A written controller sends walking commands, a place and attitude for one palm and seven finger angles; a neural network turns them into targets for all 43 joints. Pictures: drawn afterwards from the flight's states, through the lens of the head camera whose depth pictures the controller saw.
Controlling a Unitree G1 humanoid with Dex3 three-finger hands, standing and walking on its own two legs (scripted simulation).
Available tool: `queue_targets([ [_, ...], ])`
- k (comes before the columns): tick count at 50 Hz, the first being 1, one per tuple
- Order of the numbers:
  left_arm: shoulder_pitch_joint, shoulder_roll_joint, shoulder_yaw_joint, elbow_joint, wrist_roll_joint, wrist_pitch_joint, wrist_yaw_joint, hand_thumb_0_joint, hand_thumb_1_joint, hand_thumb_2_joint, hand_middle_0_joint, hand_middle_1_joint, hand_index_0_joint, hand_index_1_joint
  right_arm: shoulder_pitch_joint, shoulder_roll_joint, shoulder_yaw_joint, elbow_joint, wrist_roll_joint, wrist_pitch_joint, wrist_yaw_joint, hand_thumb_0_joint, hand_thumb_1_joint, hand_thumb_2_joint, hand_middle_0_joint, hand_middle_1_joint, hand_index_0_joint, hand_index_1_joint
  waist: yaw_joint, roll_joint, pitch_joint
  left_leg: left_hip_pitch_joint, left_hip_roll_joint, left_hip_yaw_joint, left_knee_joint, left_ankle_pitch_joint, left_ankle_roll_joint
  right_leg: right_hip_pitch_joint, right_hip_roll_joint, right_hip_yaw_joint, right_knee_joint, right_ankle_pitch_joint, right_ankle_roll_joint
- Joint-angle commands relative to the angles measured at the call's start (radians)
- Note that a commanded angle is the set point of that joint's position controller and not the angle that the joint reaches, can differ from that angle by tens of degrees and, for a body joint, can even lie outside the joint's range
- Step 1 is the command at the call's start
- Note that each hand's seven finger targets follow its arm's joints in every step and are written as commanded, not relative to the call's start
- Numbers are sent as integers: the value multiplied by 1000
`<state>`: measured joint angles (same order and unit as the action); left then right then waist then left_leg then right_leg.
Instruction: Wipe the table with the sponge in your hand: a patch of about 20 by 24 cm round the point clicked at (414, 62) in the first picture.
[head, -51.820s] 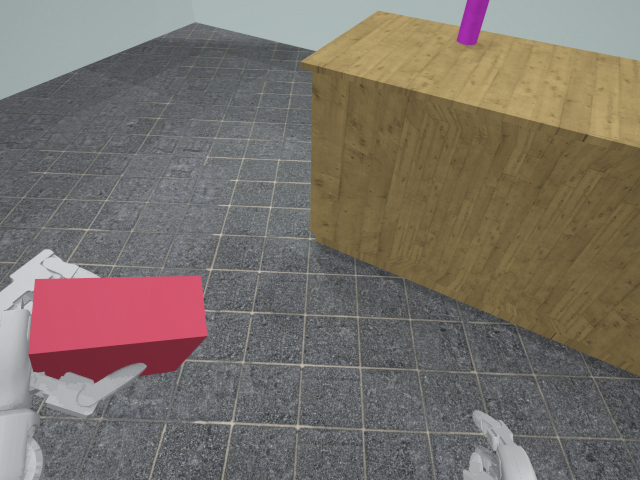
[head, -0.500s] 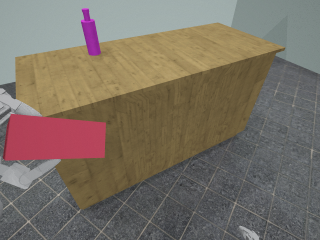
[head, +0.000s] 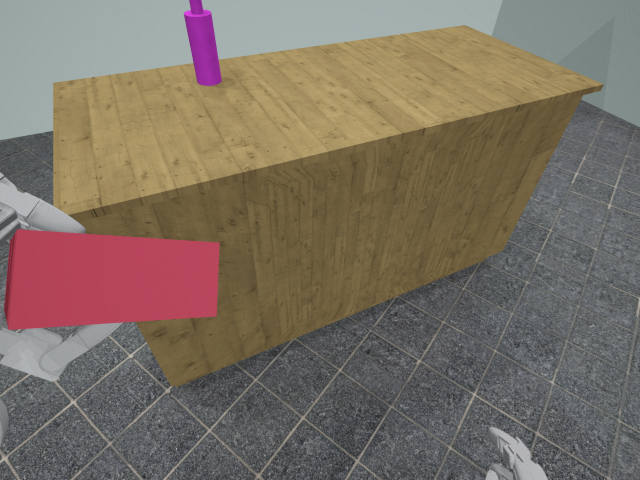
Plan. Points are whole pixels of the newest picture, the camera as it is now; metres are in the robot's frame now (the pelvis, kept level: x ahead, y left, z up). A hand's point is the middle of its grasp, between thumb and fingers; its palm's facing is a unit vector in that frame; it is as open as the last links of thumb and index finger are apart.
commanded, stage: stand and wait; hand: left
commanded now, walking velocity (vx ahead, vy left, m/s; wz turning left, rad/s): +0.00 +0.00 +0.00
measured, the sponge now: (136, 277) +0.23 +0.18 +0.22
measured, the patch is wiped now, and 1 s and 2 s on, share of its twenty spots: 0.95 0.95 0.95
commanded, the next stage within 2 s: none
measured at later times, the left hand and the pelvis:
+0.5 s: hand (7, 239) +0.24 +0.28 +0.25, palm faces +0.46 -0.83 -0.32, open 10.1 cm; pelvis +0.02 +0.04 +0.01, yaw -2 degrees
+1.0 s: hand (41, 237) +0.25 +0.25 +0.25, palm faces +0.43 -0.83 -0.36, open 10.1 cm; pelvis +0.02 +0.03 +0.01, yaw -2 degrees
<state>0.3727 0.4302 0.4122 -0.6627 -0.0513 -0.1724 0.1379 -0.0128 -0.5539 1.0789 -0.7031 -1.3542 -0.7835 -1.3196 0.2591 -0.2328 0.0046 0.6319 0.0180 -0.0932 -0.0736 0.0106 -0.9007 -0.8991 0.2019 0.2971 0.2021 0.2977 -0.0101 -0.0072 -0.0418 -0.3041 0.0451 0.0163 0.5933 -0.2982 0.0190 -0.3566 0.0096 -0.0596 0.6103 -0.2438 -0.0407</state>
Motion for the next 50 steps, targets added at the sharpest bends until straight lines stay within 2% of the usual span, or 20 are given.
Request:
queue_targets([
  [1,-193,182,146,-62,-10,-27,51,0,100,1300,-1200,-1600,-1200,-1600,-140,-98,-36,-160,18,-58,-8,0,-900,-900,200,300,200,300,0,83,-58,-24,93,-134,-182,-149,58,79,-43,126,-129,-73,41],
  [3,-179,171,137,-7,-11,-24,40,0,100,1300,-1200,-1600,-1200,-1600,-153,-97,-37,-158,13,-58,0,0,-900,-900,200,300,200,300,-4,-70,-12,-48,25,-67,-61,-106,28,59,-105,219,-245,-105,17],
  [5,-171,166,120,-26,-13,-24,30,0,100,1300,-1200,-1600,-1200,-1600,-164,-83,-29,-152,13,-58,11,0,-900,-900,200,300,200,300,-12,-126,-41,1,9,-41,-9,7,18,69,-171,257,-284,-56,-9],
  [6,-160,168,120,-35,-14,-24,28,0,100,1300,-1200,-1600,-1200,-1600,-173,-83,-28,-152,10,-57,13,0,-900,-900,200,300,200,300,-13,-108,-45,22,10,-42,-19,36,17,64,-177,249,-284,-27,-11],
  [7,-157,161,111,-74,-12,-26,26,0,100,1300,-1200,-1600,-1200,-1600,-183,-83,-28,-155,7,-57,15,0,-900,-900,200,300,200,300,-13,-55,-50,54,13,-41,-44,56,17,54,-167,234,-269,-1,-10],
  [10,-139,166,119,-184,-8,-45,28,0,100,1300,-1200,-1600,-1200,-1600,-203,-88,-23,-167,-3,-59,16,0,-900,-900,200,300,200,300,1,118,-66,68,69,-95,-177,136,31,94,-78,136,-159,104,20],
  [12,-142,171,128,-202,-7,-50,36,0,100,1300,-1200,-1600,-1200,-1600,-207,-90,-20,-171,-2,-63,16,0,-900,-900,200,300,200,300,11,151,-84,47,99,-125,-228,174,34,137,-35,72,-98,142,41],
  [14,-149,180,137,-194,-7,-50,39,0,100,1300,-1200,-1600,-1200,-1600,-217,-92,-19,-175,-2,-66,12,0,-900,-900,200,300,200,300,14,166,-73,41,103,-123,-244,162,32,140,-29,63,-96,142,45],
  [16,-171,167,132,-170,-6,-51,42,0,100,1300,-1200,-1600,-1200,-1600,-209,-87,-18,-161,-2,-65,11,0,-900,-900,200,300,200,300,14,167,-75,46,102,-106,-240,153,28,152,-26,63,-111,151,45],
  [19,-171,149,121,-125,-8,-45,36,0,100,1300,-1200,-1600,-1200,-1600,-205,-90,-22,-162,-2,-63,13,0,-900,-900,200,300,200,300,9,122,-85,65,79,-84,-207,182,14,167,-39,87,-146,207,37],
  [26,-189,129,93,-101,-8,-36,29,0,100,1300,-1200,-1600,-1200,-1600,-217,-80,-15,-161,-2,-45,14,0,-900,-900,200,300,200,300,7,65,-82,57,67,-72,-210,109,7,166,-49,109,-193,188,36],
  [31,-175,144,104,-170,-9,-41,32,0,100,1300,-1200,-1600,-1200,-1600,-224,-80,-15,-169,-6,-39,12,0,-900,-900,200,300,200,300,11,118,-112,84,70,-68,-218,185,4,182,-46,97,-174,227,35],
  [32,-157,152,117,-161,-11,-41,34,0,100,1300,-1200,-1600,-1200,-1600,-223,-78,-16,-169,-5,-38,12,0,-900,-900,200,300,200,300,14,99,-116,82,72,-72,-215,203,4,191,-47,94,-175,233,36],
  [34,-156,153,117,-162,-11,-39,33,0,100,1300,-1200,-1600,-1200,-1600,-230,-85,-17,-175,-5,-37,12,0,-900,-900,200,300,200,300,12,132,-95,75,68,-74,-226,190,0,174,-47,94,-175,218,33],
  [38,-156,142,112,-138,-12,-41,36,0,100,1300,-1200,-1600,-1200,-1600,-222,-81,-19,-168,-2,-31,10,0,-900,-900,200,300,200,300,11,97,-99,74,68,-63,-221,158,-1,179,-47,97,-186,208,35],
  [40,-156,138,106,-134,-12,-41,34,0,100,1300,-1200,-1600,-1200,-1600,-223,-84,-19,-170,-1,-31,8,0,-900,-900,200,300,200,300,9,102,-90,73,67,-62,-220,153,-3,169,-50,103,-191,201,34],
  [46,-138,140,109,-107,-11,-36,35,0,100,1300,-1200,-1600,-1200,-1600,-214,-86,-26,-168,0,-28,6,0,-900,-900,200,300,200,300,7,39,-95,74,51,-51,-187,116,-1,158,-69,140,-233,177,28],
  [48,-141,140,108,-114,-12,-36,36,0,100,1300,-1200,-1600,-1200,-1600,-213,-89,-28,-167,-1,-28,5,0,-900,-900,200,300,200,300,6,41,-100,78,48,-50,-183,111,-2,153,-72,148,-237,164,25],
  [49,-138,146,111,-117,-10,-34,36,0,100,1300,-1200,-1600,-1200,-1600,-220,-94,-29,-174,-1,-30,5,0,-900,-900,200,300,200,300,7,74,-89,77,48,-52,-190,100,-1,137,-74,149,-240,145,23],
  [50,-139,146,112,-124,-10,-37,37,0,100,1300,-1200,-1600,-1200,-1600,-215,-86,-26,-168,-1,-29,5,0,-900,-900,200,300,200,300,7,64,-92,77,51,-52,-192,97,1,141,-71,148,-239,141,25],
])
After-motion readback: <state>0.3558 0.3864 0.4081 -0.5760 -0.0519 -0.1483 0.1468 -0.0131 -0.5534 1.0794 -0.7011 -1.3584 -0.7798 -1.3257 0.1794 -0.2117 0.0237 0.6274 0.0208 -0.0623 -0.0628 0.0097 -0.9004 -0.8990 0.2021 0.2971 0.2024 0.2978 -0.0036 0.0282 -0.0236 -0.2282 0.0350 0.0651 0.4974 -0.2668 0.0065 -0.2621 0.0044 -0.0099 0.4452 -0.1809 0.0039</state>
